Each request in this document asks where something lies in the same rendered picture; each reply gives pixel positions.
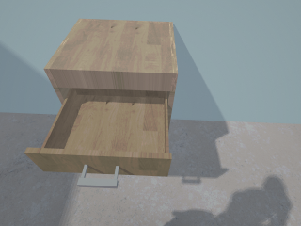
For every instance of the handle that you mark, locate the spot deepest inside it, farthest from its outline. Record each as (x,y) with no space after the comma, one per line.
(98,182)

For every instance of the drawer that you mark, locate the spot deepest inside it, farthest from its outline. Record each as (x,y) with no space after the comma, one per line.
(105,128)

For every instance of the cabinet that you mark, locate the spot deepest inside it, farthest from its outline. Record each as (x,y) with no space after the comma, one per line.
(116,54)

